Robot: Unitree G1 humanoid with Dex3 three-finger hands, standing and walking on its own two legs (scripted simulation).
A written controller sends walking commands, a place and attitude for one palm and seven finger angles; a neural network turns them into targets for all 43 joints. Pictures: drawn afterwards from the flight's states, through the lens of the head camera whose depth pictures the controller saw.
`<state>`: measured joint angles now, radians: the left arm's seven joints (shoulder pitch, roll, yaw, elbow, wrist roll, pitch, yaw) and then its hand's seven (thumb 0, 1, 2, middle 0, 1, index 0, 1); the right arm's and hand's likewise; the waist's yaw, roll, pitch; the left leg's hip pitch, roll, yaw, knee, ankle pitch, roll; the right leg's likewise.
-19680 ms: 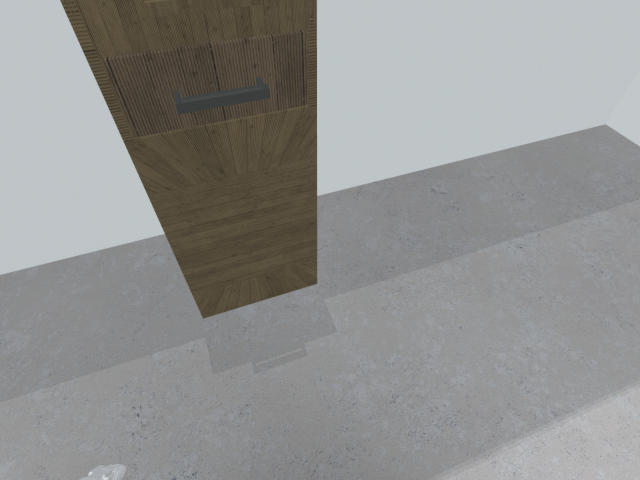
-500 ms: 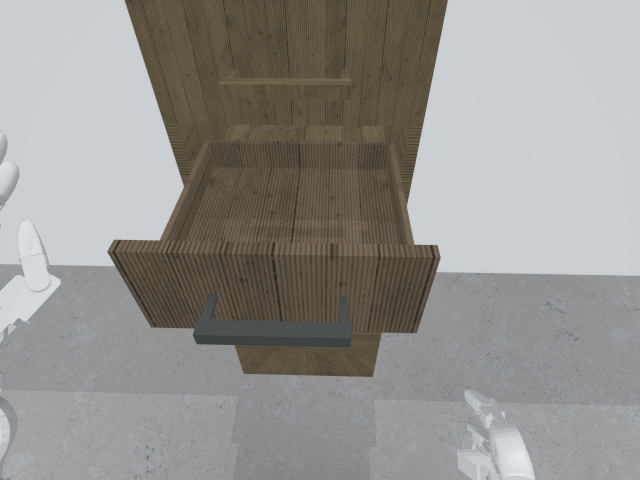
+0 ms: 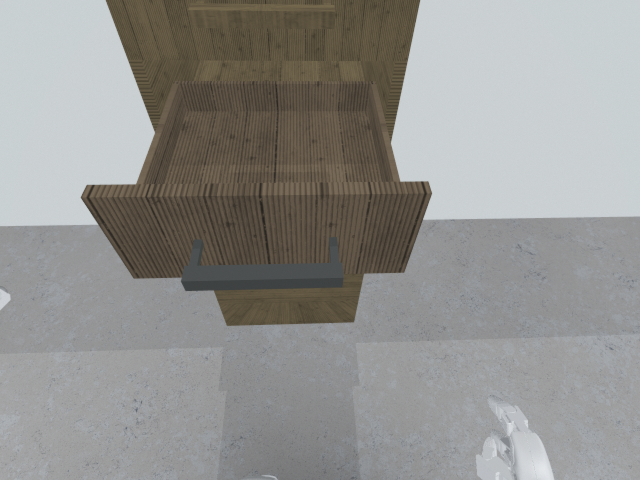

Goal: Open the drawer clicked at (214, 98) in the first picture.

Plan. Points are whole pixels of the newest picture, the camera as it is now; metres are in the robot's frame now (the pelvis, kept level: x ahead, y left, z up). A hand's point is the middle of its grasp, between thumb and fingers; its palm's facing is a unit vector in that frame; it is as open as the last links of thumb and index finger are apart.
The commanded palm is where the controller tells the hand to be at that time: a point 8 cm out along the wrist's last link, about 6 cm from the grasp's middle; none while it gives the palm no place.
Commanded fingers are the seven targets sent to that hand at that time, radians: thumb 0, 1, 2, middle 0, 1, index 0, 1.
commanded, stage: step back with the hand held close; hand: left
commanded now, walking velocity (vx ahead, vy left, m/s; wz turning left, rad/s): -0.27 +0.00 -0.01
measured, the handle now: (265, 261) +0.35 +0.10 +0.08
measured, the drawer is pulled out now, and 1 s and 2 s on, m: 0.29 0.29 0.29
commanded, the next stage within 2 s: stop stepping back and stand still in 0.44 s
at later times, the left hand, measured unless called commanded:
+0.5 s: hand out of the picture +0.08 +0.21 +0.26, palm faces +0.50 -0.77 -0.40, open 7.5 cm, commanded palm +0.02 +0.25 +0.26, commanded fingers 0.00 0.90 0.90 -0.20 -0.30 -0.20 -0.30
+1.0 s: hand out of the picture -0.02 +0.22 +0.26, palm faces +0.55 -0.74 -0.39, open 7.4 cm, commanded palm -0.08 +0.26 +0.26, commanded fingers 0.00 0.90 0.90 -0.20 -0.30 -0.20 -0.30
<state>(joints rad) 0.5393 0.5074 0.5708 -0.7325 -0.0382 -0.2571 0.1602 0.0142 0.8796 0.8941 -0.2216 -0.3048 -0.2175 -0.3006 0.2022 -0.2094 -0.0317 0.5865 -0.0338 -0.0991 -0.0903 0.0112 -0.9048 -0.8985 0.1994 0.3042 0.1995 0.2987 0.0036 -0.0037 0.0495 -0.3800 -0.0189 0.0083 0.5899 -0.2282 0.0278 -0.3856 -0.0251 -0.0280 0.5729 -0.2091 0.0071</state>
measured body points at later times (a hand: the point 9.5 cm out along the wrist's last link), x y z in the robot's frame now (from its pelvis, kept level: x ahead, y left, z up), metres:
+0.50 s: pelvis -0.11 -0.03 +0.00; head -0.10 +0.00 +0.44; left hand +0.05 +0.25 +0.28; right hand +0.07 -0.24 -0.08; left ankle +0.02 +0.10 -0.73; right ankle -0.15 -0.14 -0.73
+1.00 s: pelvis -0.20 -0.03 +0.01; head -0.21 +0.00 +0.46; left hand -0.06 +0.26 +0.28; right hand -0.05 -0.25 -0.07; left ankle -0.15 +0.08 -0.72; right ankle -0.15 -0.14 -0.72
